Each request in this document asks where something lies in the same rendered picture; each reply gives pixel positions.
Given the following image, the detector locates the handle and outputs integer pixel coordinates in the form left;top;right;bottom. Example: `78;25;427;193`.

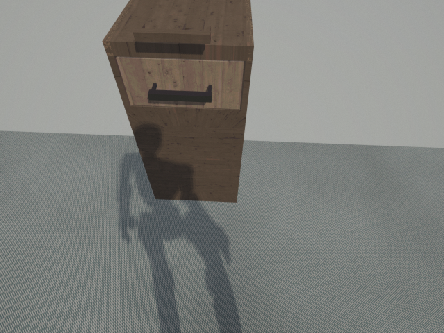
148;83;212;103
133;28;211;44

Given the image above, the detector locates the drawer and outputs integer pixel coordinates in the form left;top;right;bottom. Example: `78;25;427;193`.
116;56;244;109

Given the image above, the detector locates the cabinet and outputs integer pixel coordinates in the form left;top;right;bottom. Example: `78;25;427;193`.
102;0;254;203

